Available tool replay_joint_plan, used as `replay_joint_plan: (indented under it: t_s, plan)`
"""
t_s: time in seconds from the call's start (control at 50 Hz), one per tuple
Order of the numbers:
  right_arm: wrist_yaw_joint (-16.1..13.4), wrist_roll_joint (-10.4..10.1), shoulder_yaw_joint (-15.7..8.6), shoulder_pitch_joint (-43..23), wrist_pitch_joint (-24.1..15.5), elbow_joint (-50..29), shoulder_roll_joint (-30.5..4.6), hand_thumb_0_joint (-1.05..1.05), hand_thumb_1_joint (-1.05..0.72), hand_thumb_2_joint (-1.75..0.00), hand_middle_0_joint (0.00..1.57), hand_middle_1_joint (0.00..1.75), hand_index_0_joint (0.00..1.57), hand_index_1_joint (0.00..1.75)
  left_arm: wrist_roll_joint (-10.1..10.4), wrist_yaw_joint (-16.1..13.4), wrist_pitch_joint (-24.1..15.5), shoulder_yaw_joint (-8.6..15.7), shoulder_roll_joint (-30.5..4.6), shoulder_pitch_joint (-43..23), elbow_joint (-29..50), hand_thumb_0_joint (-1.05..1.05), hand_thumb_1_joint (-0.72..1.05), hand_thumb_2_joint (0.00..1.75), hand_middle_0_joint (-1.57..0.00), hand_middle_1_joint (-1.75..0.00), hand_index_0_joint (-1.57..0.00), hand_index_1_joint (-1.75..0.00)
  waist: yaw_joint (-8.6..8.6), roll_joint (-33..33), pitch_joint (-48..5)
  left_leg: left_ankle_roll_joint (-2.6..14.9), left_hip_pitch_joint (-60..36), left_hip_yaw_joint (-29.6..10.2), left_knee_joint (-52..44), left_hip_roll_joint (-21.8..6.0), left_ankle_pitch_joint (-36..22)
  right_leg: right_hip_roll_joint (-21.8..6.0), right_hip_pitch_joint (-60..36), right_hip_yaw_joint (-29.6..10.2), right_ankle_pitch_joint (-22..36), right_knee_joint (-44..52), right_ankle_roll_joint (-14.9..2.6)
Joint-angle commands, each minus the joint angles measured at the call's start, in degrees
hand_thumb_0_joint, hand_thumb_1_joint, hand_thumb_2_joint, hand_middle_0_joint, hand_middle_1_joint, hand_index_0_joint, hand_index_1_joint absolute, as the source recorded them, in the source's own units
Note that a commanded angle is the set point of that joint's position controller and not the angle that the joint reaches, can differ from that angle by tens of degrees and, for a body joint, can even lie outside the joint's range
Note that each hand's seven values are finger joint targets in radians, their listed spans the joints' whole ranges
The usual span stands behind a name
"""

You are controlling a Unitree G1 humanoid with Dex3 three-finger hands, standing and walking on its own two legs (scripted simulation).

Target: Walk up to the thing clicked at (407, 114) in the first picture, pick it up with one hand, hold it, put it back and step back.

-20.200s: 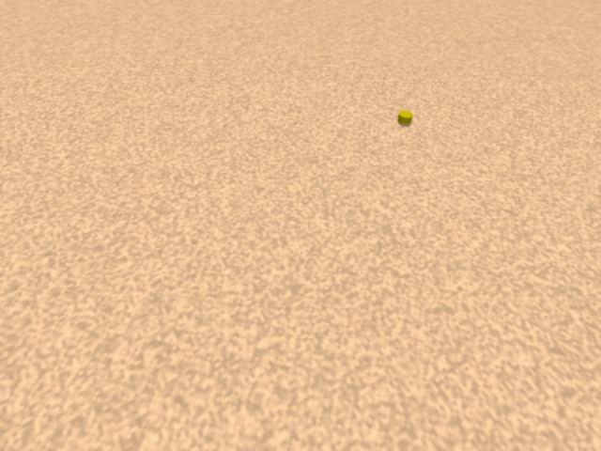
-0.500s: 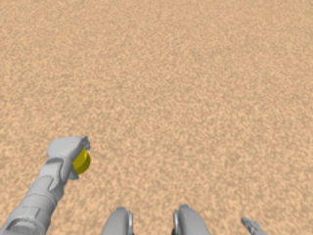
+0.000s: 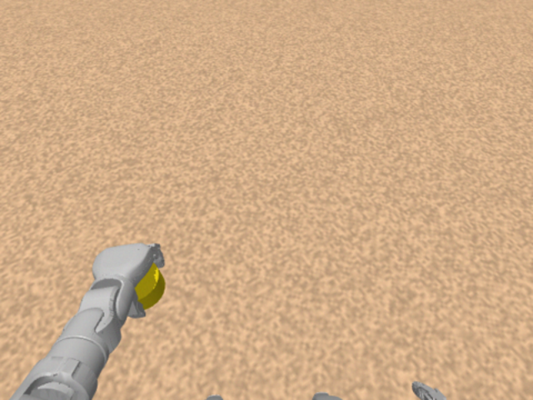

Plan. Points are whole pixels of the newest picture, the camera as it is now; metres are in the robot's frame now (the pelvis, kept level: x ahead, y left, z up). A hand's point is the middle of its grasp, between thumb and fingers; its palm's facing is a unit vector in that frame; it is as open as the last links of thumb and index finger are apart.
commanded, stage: hold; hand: left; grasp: from above
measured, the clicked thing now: (139, 284) +0.33 +0.23 -0.09
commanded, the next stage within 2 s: crouch in 1.86 s
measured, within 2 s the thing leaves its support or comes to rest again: neither
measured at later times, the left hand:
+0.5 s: hand (131, 275) +0.32 +0.22 -0.03, palm faces -0.44 -0.06 -0.90, open 10.2 cm
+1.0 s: hand (127, 284) +0.30 +0.21 -0.01, palm faces -0.43 -0.06 -0.90, open 10.3 cm
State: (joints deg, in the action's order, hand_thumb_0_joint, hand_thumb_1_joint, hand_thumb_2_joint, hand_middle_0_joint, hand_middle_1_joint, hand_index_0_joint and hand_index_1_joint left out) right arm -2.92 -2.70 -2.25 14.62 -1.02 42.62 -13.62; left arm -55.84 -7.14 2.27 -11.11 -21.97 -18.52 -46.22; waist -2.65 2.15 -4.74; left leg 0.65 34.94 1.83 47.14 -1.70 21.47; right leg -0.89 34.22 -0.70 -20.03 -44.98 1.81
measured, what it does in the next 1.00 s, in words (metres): stands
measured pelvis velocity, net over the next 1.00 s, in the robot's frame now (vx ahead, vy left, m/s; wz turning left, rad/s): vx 0.00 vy -0.01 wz -0.01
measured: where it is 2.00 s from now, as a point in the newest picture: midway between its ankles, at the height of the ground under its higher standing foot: outside the picture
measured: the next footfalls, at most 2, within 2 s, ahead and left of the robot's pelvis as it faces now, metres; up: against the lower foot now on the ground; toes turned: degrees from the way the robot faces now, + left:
none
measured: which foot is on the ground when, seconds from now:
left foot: down 0.00-1.00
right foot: down 0.00-1.00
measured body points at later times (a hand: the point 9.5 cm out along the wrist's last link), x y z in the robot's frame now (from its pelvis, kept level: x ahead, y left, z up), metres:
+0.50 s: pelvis +0.01 +0.00 +0.02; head +0.03 -0.02 +0.47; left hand +0.34 +0.22 +0.02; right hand +0.12 -0.27 -0.10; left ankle +0.02 +0.11 -0.70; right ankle +0.02 -0.14 -0.70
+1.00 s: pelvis +0.00 -0.01 +0.03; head +0.01 -0.03 +0.48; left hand +0.32 +0.21 +0.04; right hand +0.13 -0.27 -0.09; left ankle +0.02 +0.11 -0.70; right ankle +0.02 -0.14 -0.70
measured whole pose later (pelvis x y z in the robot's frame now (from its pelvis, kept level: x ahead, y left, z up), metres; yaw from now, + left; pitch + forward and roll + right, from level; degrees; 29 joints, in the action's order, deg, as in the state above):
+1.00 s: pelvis +0.00 -0.01 +0.03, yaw -1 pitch +2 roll +0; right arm -2.9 -4.1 -1.6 12.2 2.9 38.7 -14.6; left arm -56.2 1.4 0.8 -11.9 -22.9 -14.3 -36.5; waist -0.3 2.8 -1.3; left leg 0.2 19.2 2.9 32.2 -1.2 14.9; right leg -1.1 19.9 -1.5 -14.4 -32.3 1.3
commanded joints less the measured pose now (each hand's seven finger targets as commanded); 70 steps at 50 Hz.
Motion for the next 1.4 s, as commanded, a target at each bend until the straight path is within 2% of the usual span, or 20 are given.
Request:
replay_joint_plan:
  t_s: [0.0,0.04,0.12,0.16,0.24,0.32,0.42,0.52,0.54,0.56,0.66,0.7,0.76,0.8,0.86,1.16,1.2,1.22,1.26,1.38]
  plan:
    - [-0.48,0.07,-3.1,0.37,-1.44,-5.77,-8.7,0.0,-0.89,-0.9,0.2,0.3,0.2,0.3,-0.73,-2.04,-0.44,3.97,-10.86,-17.85,8.86,0.0,0.55,0.77,-0.88,-0.82,-0.92,-0.78,-0.24,-0.13,-15.19,-0.74,-13.24,-1.47,-9.18,2.01,-14.65,3.0,-7.65,0.58,11.91,7.93,-2.57]
    - [-0.43,0.04,-3.24,-0.14,-1.14,-6.0,-8.89,0.0,-0.89,-0.89,0.2,0.3,0.2,0.3,-1.46,-1.27,-0.67,4.07,-11.76,-17.2,8.46,0.0,0.58,0.75,-0.88,-0.84,-0.93,-0.79,0.32,-0.01,-14.48,-0.65,-13.25,-1.18,-9.77,2.18,-14.94,3.04,-8.9,0.53,12.15,8.85,-2.55]
    - [-0.16,-0.08,-3.42,-0.36,-0.72,-6.69,-9.07,0.0,-0.89,-0.9,0.2,0.3,0.2,0.3,-1.08,0.53,-1.18,4.37,-12.33,-17.44,10.77,0.0,0.58,0.79,-0.89,-0.83,-0.93,-0.79,0.71,0.26,-16.23,-0.64,-16.1,-0.97,-10.6,2.23,-19.14,3.07,-12.07,0.51,15.73,9.45,-2.52]
    - [-0.06,-0.16,-3.18,-0.65,-0.44,-7.0,-8.81,0.0,-0.89,-0.9,0.2,0.3,0.2,0.3,-0.91,1.26,-1.25,3.76,-11.13,-16.45,10.06,0.0,0.58,0.81,-0.89,-0.86,-0.93,-0.82,0.74,0.05,-14.49,-0.7,-16.14,-1.07,-11.51,2.09,-19.18,3.18,-11.55,0.61,15.56,9.85,-2.62]
    - [-0.04,-0.31,-3.23,-1.63,0.03,-8.25,-9.1,0.0,-0.89,-0.9,0.2,0.3,0.2,0.3,-0.91,2.04,-1.65,3.85,-11.5,-16.17,11.35,0.0,0.56,0.79,-0.88,-0.83,-0.92,-0.79,0.88,-0.44,-13.23,-0.52,-16.71,-0.69,-12.79,2.13,-17.68,3.17,-12.48,0.61,14.47,11.24,-2.61]
    - [-0.02,-0.37,-3.27,-1.94,0.51,-8.9,-9.32,0.0,-0.89,-0.9,0.2,0.3,0.2,0.3,-0.96,2.5,-1.87,4.87,-12.71,-15.8,13.6,0.0,0.54,0.81,-0.86,-0.83,-0.9,-0.79,1.39,-0.16,-14.25,-0.37,-17.98,-0.37,-13.1,2.3,-19.28,3.03,-14.31,0.4,16.07,11.78,-2.5]
    - [-0.11,-0.49,-3.24,-2.11,0.99,-9.26,-9.22,0.0,-0.9,-0.9,0.2,0.3,0.2,0.3,-1.45,3.13,-1.78,4.62,-12.38,-16.13,14.72,0.0,0.51,0.8,-0.85,-0.83,-0.89,-0.79,1.04,-1.52,-13.82,-0.16,-19.22,-0.36,-14.04,2.26,-19.94,2.98,-14.73,0.13,17.2,12.58,-2.36]
    - [-0.07,-0.62,-2.91,-3.4,1.5,-10.06,-9.06,0.0,-0.9,-0.9,0.2,0.3,0.2,0.3,-1.16,3.68,-1.51,4.78,-12.64,-16.18,16.27,0.0,0.53,0.83,-0.85,-0.86,-0.89,-0.82,1.98,-1.66,-12.28,0.14,-19.04,0.14,-15.46,2.69,-16.91,2.52,-15.85,-0.27,15.04,14.59,-2.04]
    - [-0.06,-0.68,-2.81,-3.37,1.52,-10.09,-8.81,0.0,-0.9,-0.9,0.2,0.3,0.2,0.3,-1.11,3.9,-1.36,4.62,-12.08,-15.59,16.02,0.0,0.52,0.82,-0.83,-0.88,-0.88,-0.83,1.52,-1.46,-12.25,0.11,-19.37,0.17,-15.71,2.62,-16.99,2.58,-15.94,-0.3,14.93,14.52,-2.13]
    - [-0.08,-0.68,-2.83,-3.88,1.61,-10.31,-8.97,0.0,-0.9,-0.9,0.2,0.3,0.2,0.3,-1.08,4.11,-1.43,5.0,-13.0,-15.67,16.65,0.0,0.52,0.83,-0.84,-0.86,-0.88,-0.82,2.0,-0.81,-12.06,0.05,-19.63,0.17,-16.2,2.5,-16.38,2.64,-15.98,-0.01,14.07,14.85,-2.21]
    - [-0.23,-0.84,-2.52,-4.48,1.8,-10.76,-8.73,0.0,-0.9,-0.9,0.2,0.3,0.2,0.3,-1.22,5.44,-1.36,4.02,-11.98,-14.83,17.2,0.0,0.51,0.81,-0.83,-0.86,-0.88,-0.82,1.93,-1.69,-11.1,0.21,-20.41,-0.03,-17.39,2.25,-16.42,2.72,-16.36,0.12,13.81,15.48,-2.36]
    - [-0.25,-0.91,-2.43,-4.87,1.85,-11.13,-8.77,0.0,-0.9,-0.9,0.2,0.3,0.2,0.3,-0.74,5.63,-1.55,5.03,-12.91,-15.47,18.71,0.0,0.51,0.83,-0.82,-0.89,-0.87,-0.85,2.27,-1.42,-11.51,0.24,-20.73,0.15,-17.89,2.39,-15.38,2.63,-17.23,-0.06,12.75,16.16,-2.24]
    - [-0.36,-0.97,-2.17,-5.61,1.77,-11.45,-8.62,0.0,-0.9,-0.9,0.2,0.3,0.2,0.3,-0.77,5.84,-1.39,4.22,-11.94,-15.2,18.34,0.0,0.53,0.83,-0.84,-0.89,-0.88,-0.85,2.16,-1.46,-10.27,0.16,-21.14,0.08,-18.78,2.15,-14.4,2.73,-16.47,0.04,11.74,16.57,-2.39]
    - [-0.46,-1.02,-2.18,-5.81,1.74,-11.44,-8.72,0.0,-0.9,-0.9,0.2,0.3,0.2,0.3,-0.83,5.75,-1.66,5.24,-13.35,-15.15,19.08,0.0,0.52,0.82,-0.83,-0.89,-0.88,-0.84,2.32,-1.41,-10.02,0.27,-21.15,0.17,-19.09,2.3,-13.71,2.58,-17.06,0.01,10.97,17.33,-2.26]
    - [-0.47,-1.13,-1.89,-6.59,1.67,-11.81,-8.44,0.0,-0.9,-0.9,0.2,0.3,0.2,0.3,-0.8,5.97,-1.67,4.56,-12.4,-14.46,19.21,0.0,0.51,0.84,-0.82,-0.9,-0.87,-0.86,2.51,-1.12,-9.08,0.2,-21.24,0.2,-19.93,2.26,-12.07,2.5,-16.81,-0.11,9.3,17.81,-2.4]
    - [-0.94,-1.46,-1.38,-8.22,1.68,-12.04,-8.13,0.0,-0.9,-0.9,0.2,0.3,0.2,0.3,-0.25,7.62,-1.13,4.11,-12.32,-14.33,22.05,0.0,0.49,0.81,-0.8,-0.9,-0.85,-0.85,2.66,-1.85,-9.14,0.27,-24.1,0.17,-21.7,2.15,-14.39,2.48,-18.71,0.15,11.31,19.39,-2.32]
    - [-0.99,-1.54,-1.27,-8.65,1.75,-12.33,-8.01,0.0,-0.9,-0.9,0.2,0.3,0.2,0.3,-0.19,7.88,-1.07,3.85,-11.74,-13.24,21.43,0.0,0.48,0.83,-0.8,-0.91,-0.85,-0.86,2.97,-2.09,-7.81,0.35,-23.74,0.39,-22.0,2.45,-13.41,2.25,-18.57,-0.02,10.38,20.11,-2.23]
    - [-0.99,-1.56,-1.29,-8.69,1.78,-12.43,-8.13,0.0,-0.9,-0.9,0.2,0.3,0.2,0.3,0.21,7.81,-1.17,5.27,-13.05,-13.22,22.19,0.0,0.48,0.83,-0.81,-0.89,-0.85,-0.85,3.27,-1.91,-8.03,0.38,-23.82,0.48,-22.18,2.42,-12.47,2.25,-18.95,-0.11,9.33,20.49,-2.15]
    - [-0.95,-1.49,-1.04,-9.14,1.75,-12.65,-7.82,0.0,-0.9,-0.9,0.2,0.3,0.2,0.3,0.32,8.02,-1.15,4.7,-12.36,-12.68,21.84,0.0,0.51,0.84,-0.82,-0.91,-0.87,-0.86,3.21,-2.09,-7.11,0.35,-23.17,0.31,-22.67,2.28,-11.6,2.25,-18.92,-0.07,8.47,20.6,-2.26]
    - [-1.08,-1.55,-1.1,-8.71,2.05,-12.86,-7.95,0.0,-0.91,-0.9,0.2,0.3,0.2,0.3,-0.45,8.19,-1.79,4.53,-12.74,-13.69,23.26,0.0,0.47,0.87,-0.82,-0.89,-0.85,-0.86,2.99,-0.55,-8.8,0.27,-24.97,0.32,-22.72,2.21,-14.17,2.32,-19.48,-0.19,10.99,20.08,-2.49]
